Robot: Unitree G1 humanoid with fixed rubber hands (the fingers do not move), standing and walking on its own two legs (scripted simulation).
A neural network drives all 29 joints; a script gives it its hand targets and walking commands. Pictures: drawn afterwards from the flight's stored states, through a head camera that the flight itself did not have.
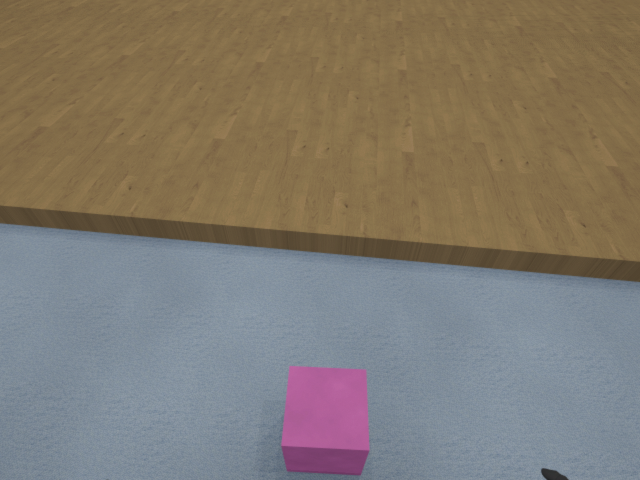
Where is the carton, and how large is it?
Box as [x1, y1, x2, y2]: [281, 366, 369, 474]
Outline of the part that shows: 289,366 281,443 287,470 360,474 369,450 365,369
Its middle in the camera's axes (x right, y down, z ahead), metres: +0.02 +0.51 +1.07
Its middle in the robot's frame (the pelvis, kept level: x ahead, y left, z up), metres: +0.42 -0.02 -0.66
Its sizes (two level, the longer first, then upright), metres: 0.210 0.200 0.250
